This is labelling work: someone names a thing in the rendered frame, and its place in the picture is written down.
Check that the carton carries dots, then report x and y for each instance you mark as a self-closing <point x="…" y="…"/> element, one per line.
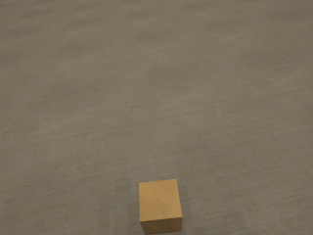
<point x="159" y="207"/>

